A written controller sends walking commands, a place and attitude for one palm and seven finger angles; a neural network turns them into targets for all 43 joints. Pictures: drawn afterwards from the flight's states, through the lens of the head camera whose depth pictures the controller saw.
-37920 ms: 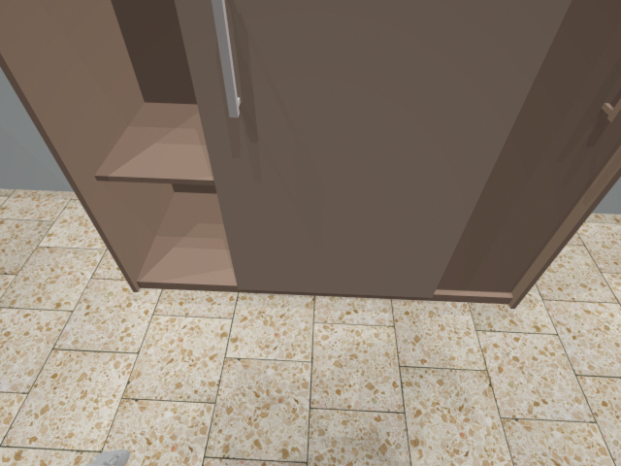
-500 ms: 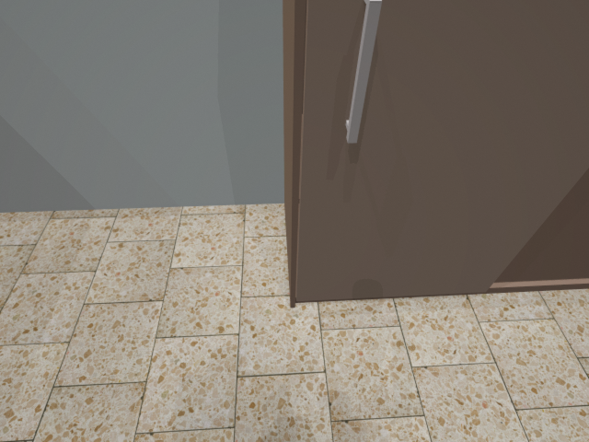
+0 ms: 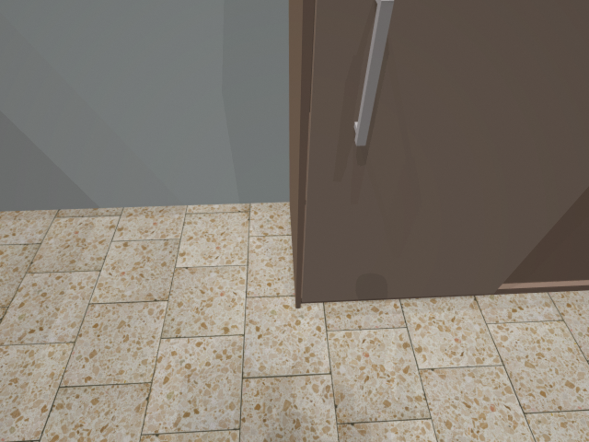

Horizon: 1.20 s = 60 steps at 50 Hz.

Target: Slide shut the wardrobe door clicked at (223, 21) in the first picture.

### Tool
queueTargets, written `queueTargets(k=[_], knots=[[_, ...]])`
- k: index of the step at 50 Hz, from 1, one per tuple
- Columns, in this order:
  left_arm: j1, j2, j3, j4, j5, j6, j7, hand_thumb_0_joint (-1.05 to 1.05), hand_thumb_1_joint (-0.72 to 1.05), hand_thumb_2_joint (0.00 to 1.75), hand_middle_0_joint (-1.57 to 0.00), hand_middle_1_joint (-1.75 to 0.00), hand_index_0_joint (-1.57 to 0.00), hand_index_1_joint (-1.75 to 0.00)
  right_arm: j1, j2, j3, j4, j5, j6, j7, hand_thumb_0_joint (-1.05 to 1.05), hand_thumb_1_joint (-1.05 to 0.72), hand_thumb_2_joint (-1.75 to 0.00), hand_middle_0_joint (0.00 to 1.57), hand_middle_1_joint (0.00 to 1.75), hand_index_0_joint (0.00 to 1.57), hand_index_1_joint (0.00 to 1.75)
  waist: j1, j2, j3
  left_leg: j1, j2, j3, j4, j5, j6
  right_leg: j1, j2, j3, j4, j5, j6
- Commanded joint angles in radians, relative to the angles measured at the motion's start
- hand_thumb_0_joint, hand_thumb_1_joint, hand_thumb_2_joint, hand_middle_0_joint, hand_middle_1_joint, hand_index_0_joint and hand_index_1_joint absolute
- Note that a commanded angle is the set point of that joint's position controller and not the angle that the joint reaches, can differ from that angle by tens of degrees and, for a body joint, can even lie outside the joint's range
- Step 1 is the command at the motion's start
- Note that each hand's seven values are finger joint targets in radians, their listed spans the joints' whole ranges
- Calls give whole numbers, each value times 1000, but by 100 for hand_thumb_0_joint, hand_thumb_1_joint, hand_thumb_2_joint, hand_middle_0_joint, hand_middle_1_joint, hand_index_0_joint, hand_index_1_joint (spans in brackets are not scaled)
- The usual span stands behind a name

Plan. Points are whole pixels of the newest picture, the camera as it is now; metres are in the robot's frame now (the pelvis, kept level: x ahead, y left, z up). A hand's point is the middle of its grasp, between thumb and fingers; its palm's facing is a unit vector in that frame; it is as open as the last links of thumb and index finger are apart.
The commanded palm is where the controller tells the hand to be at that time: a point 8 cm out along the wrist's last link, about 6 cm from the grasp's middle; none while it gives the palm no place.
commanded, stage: look to check the result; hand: right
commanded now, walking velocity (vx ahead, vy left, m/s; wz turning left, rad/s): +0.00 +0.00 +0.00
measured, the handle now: (369, 76) +0.67 -0.08 +0.16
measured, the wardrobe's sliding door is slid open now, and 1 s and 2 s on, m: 0.00 0.00 0.00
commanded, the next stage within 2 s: stand and wait in 0.30 s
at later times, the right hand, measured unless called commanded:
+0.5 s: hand out of the picture +0.00 -0.16 -0.18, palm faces +0.01 +0.99 -0.17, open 7.4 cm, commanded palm none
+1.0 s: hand out of the picture +0.01 -0.17 -0.18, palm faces +0.01 +0.99 -0.17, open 7.4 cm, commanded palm none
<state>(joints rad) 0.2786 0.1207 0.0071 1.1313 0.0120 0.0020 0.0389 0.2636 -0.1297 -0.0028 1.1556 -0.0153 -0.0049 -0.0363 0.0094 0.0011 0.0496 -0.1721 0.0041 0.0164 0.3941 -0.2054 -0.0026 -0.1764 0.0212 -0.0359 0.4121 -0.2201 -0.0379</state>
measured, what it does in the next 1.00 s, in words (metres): stands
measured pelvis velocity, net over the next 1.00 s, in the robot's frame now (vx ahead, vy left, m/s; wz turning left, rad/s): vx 0.01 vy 0.00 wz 0.01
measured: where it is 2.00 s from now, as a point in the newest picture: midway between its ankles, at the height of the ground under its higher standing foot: outside the picture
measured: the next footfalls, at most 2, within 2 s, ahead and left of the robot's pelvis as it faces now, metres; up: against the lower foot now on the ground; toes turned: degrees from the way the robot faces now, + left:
none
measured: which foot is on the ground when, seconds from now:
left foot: down 0.00-1.00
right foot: down 0.00-1.00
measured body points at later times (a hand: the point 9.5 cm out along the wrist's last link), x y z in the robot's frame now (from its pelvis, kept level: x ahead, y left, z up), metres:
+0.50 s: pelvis +0.01 +0.00 +0.00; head +0.02 +0.00 +0.45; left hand -0.01 +0.21 -0.16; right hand +0.00 -0.21 -0.16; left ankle +0.00 +0.12 -0.74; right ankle +0.00 -0.09 -0.74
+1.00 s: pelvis +0.01 +0.00 +0.00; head +0.03 -0.01 +0.45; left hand -0.01 +0.21 -0.16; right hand +0.01 -0.22 -0.16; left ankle +0.00 +0.12 -0.74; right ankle +0.00 -0.09 -0.74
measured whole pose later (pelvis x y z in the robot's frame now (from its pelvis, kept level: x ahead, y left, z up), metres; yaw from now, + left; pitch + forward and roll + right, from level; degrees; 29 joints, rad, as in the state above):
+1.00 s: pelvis +0.01 +0.00 +0.00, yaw +1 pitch -1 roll +0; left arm 0.28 0.12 0.01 1.15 0.01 -0.01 0.04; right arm 0.26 -0.14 0.00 1.16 -0.01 -0.01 -0.04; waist 0.01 0.01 0.05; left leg -0.14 0.00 0.00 0.38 -0.21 -0.01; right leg -0.14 0.02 -0.05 0.39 -0.23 -0.04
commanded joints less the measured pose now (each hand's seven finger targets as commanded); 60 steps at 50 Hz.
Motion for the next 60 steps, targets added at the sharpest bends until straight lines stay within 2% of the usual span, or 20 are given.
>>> queueTargets(k=[1, 4, 9, 11, 27, 37, 43, 45, 48, 50, 53, 54, 58, 60], knots=[[80, 93, 12, -16, 3, -11, 4, 0, 90, 90, -20, -30, -20, -30, 71, -93, -16, -14, 6, -13, -3, 0, -90, -90, 20, 30, 20, 30, 0, -7, 7, -26, 88, -79, -77, 67, 36, 14, -114, 96, -78, 108, -6], [79, 97, 12, -15, 1, -13, 5, 0, 90, 90, -20, -30, -20, -30, 76, -96, -17, -15, 5, -15, -5, 0, -90, -90, 20, 30, 20, 30, 0, -2, -2, -13, 87, -80, -72, 107, 37, 25, -117, 96, -70, 149, -6], [74, 98, 11, -11, 1, -11, 6, 0, 90, 90, -20, -30, -20, -30, 80, -96, -15, -11, 6, -15, -5, 0, -90, -90, 20, 30, 20, 30, -1, -14, 14, -17, 88, -80, -79, 100, 36, 27, -117, 92, -73, 142, -4], [76, 94, 10, -7, 2, -9, 5, 0, 90, 90, -20, -30, -20, -30, 73, -97, -14, -11, 6, -14, -4, 0, -90, -90, 20, 30, 20, 30, 0, -6, 42, -26, 88, -80, -91, 66, 36, 11, -116, 91, -84, 106, -2], [82, 98, 11, -3, 2, -13, 7, 0, 90, 90, -20, -30, -20, -30, 71, -97, -15, -12, 8, -15, -4, 0, -90, -90, 20, 30, 20, 30, 0, -1, 17, -9, 86, -83, -80, 94, 37, 31, -121, 92, -86, 132, -4], [85, 99, 11, 1, 2, -13, 8, 0, 90, 90, -20, -30, -20, -30, 66, -97, -17, -11, 7, -12, -3, 0, -90, -90, 20, 30, 20, 30, 0, -15, 38, -17, 84, -81, -81, 68, 35, 20, -124, 94, -98, 112, -5], [83, 104, 13, 0, 1, -18, 9, 0, 90, 90, -20, -30, -20, -30, 65, -102, -19, -12, 7, -15, -3, 0, -90, -90, 20, 30, 20, 30, 0, -12, 9, 0, 89, -80, -72, 112, 34, 41, -127, 92, -90, 157, -6], [79, 103, 13, 1, 0, -18, 9, 0, 90, 90, -20, -30, -20, -30, 64, -102, -18, -10, 7, -15, -4, 0, -90, -90, 20, 30, 20, 30, -1, -3, 16, -2, 88, -80, -70, 118, 35, 39, -128, 93, -90, 167, -7], [73, 104, 12, 3, 1, -16, 9, 0, 90, 90, -20, -30, -20, -30, 59, -102, -18, -9, 7, -12, -3, 0, -90, -90, 20, 30, 20, 30, -1, -25, 44, -16, 86, -81, -78, 81, 34, 26, -126, 96, -102, 125, -5], [74, 104, 12, 2, 1, -16, 8, 0, 90, 90, -20, -30, -20, -30, 61, -104, -18, -9, 6, -13, -3, 0, -90, -90, 20, 30, 20, 30, 0, -3, 32, -9, 87, -81, -79, 89, 34, 31, -127, 97, -97, 136, -6], [69, 111, 14, 1, 0, -18, 9, 0, 90, 90, -20, -30, -20, -30, 59, -106, -19, -10, 7, -14, -3, 0, -90, -90, 20, 30, 20, 30, 1, -14, 21, -4, 90, -81, -76, 109, 33, 44, -127, 94, -94, 157, -6], [72, 112, 15, -1, -1, -17, 8, 0, 90, 90, -20, -30, -20, -30, 62, -108, -20, -13, 6, -15, -4, 0, -90, -90, 20, 30, 20, 30, 0, 0, 18, -2, 89, -79, -76, 111, 34, 44, -128, 96, -91, 163, -7], [66, 115, 14, 1, 2, -17, 9, 0, 90, 90, -20, -30, -20, -30, 52, -108, -19, -10, 7, -14, -2, 0, -90, -90, 20, 30, 20, 30, 1, -24, 31, -7, 88, -82, -80, 88, 34, 39, -128, 96, -103, 138, -5], [62, 115, 14, 0, 1, -15, 7, 0, 90, 90, -20, -30, -20, -30, 50, -110, -19, -11, 6, -12, -2, 0, -90, -90, 20, 30, 20, 30, 1, -8, 45, -15, 85, -82, -83, 70, 33, 29, -128, 101, -107, 118, -5]])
